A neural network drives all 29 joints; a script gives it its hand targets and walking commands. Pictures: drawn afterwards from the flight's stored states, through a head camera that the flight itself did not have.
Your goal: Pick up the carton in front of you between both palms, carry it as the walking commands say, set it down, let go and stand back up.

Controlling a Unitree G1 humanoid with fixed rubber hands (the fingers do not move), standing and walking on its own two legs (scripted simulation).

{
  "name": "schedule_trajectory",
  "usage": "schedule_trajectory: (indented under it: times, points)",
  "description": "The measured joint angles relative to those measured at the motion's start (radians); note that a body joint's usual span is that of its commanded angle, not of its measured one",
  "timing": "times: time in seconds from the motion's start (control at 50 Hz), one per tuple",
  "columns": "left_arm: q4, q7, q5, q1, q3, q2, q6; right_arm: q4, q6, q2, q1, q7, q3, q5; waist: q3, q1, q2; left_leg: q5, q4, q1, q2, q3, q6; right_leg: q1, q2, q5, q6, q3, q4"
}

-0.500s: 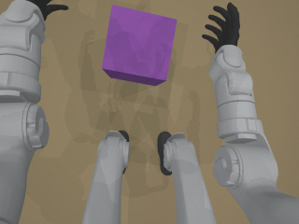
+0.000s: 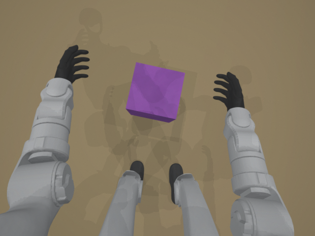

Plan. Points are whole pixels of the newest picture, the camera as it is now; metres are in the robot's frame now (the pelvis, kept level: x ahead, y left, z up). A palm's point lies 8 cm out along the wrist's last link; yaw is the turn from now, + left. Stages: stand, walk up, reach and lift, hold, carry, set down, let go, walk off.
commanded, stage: let go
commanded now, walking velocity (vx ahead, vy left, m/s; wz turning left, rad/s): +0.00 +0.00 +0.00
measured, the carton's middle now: (154, 96) +0.52 +0.01 -0.56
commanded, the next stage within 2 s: stand in 1.12 s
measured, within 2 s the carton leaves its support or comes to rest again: neither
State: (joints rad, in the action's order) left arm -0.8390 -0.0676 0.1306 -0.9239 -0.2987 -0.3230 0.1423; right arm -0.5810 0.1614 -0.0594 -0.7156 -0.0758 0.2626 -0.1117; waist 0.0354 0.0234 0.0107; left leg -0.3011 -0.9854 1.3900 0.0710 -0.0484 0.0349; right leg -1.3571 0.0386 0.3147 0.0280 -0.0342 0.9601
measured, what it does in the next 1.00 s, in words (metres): rises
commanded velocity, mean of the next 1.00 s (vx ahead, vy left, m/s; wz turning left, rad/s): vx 0.00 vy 0.00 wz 0.00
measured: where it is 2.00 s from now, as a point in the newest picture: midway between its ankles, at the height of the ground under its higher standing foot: (155, 189)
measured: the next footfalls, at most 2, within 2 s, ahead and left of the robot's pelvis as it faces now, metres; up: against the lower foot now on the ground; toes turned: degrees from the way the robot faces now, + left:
none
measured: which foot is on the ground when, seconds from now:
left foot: down 0.00-1.00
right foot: down 0.00-1.00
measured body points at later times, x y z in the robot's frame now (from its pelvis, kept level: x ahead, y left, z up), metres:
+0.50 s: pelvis +0.06 -0.02 +0.08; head +0.17 -0.01 +0.52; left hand +0.31 +0.21 -0.01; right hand +0.27 -0.25 +0.00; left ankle +0.05 +0.09 -0.65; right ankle +0.05 -0.13 -0.65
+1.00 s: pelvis +0.07 -0.03 +0.09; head +0.07 -0.03 +0.54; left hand +0.24 +0.21 +0.02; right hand +0.24 -0.26 +0.02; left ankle +0.05 +0.09 -0.65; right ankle +0.05 -0.13 -0.65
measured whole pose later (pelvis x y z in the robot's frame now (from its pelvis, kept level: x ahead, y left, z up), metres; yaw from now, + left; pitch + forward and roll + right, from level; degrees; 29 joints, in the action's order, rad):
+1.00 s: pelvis +0.07 -0.03 +0.09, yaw +1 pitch -5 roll +0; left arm -0.42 -0.08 0.01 0.22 -0.04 -0.21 0.15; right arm -0.42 0.15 -0.20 0.21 0.07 0.04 -0.02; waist -0.11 0.00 0.00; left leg -0.27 -0.44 0.08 0.04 -0.05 0.01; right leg -0.07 0.04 0.29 -0.03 -0.04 0.45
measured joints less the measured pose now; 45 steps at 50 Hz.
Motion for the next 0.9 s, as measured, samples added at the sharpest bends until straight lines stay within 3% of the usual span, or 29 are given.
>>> schedule_trajectory:
  times: [0.1, 0.24, 0.56, 0.72, 0.9]
  points:
    - [0.099, 0.019, -0.051, 0.23, 0.04, 0.036, -0.031, 0.022, -0.034, -0.04, 0.185, 0.046, -0.065, 0.025, 0.015, 0.002, 0.007, 0.009, 0.094, -0.151, -0.001, -0.005, -0.005, 0.146, -0.003, -0.006, -0.009, -0.001, -0.085]
    - [0.147, 0.013, -0.089, 0.467, 0.088, 0.051, -0.088, 0.021, -0.094, -0.074, 0.392, 0.091, -0.121, 0.074, 0.037, 0.013, 0.014, 0.014, 0.203, -0.365, -0.01, -0.01, -0.014, 0.354, 0.0, -0.012, -0.024, -0.002, -0.187]
    - [0.302, 0.024, -0.125, 0.989, 0.197, 0.101, -0.148, 0.13, -0.153, -0.126, 0.875, 0.125, -0.222, 0.135, -0.03, 0.012, 0.018, 0.03, 0.46, -0.954, -0.033, -0.005, -0.026, 0.929, 0.009, -0.031, -0.049, -0.018, -0.429]
    - [0.368, 0.009, -0.127, 1.129, 0.241, 0.11, -0.093, 0.15, -0.106, -0.157, 0.955, 0.144, -0.231, 0.13, -0.071, -0.011, 0.002, 0.042, 0.55, -1.185, -0.037, -0.002, -0.026, 1.158, 0.008, -0.044, -0.052, -0.021, -0.517]
    - [0.41, -0.011, -0.124, 1.15, 0.256, 0.108, -0.016, 0.154, -0.031, -0.147, 0.928, 0.146, -0.222, 0.099, -0.124, -0.025, -0.011, 0.033, 0.548, -1.29, -0.035, -0.006, -0.025, 1.264, 0.003, -0.031, -0.054, -0.012, -0.513]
